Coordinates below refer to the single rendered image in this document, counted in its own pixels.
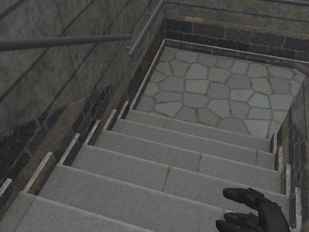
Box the right robot hand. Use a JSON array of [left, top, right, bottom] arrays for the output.
[[215, 188, 294, 232]]

